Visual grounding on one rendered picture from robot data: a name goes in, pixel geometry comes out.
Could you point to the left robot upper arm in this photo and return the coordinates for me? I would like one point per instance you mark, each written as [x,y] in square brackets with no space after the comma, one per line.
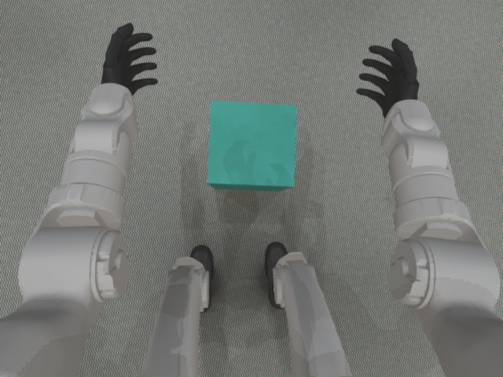
[67,275]

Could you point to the right robot shin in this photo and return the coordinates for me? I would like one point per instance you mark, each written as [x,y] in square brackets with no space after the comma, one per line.
[293,257]

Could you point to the carton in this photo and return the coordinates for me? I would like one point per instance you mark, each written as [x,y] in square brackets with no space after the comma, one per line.
[251,146]

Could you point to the robot left hand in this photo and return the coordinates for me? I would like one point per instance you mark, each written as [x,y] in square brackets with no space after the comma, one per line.
[117,69]

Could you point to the robot right hand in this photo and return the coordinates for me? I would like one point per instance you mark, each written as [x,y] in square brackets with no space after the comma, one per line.
[402,76]

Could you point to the right robot forearm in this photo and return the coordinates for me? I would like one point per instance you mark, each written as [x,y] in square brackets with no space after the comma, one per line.
[422,180]

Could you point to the robot left foot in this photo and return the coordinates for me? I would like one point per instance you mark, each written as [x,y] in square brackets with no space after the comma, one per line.
[203,255]

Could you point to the left robot forearm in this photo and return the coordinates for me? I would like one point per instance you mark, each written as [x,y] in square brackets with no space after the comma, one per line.
[97,166]

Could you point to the right robot upper arm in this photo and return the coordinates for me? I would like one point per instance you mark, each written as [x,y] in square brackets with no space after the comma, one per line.
[451,288]

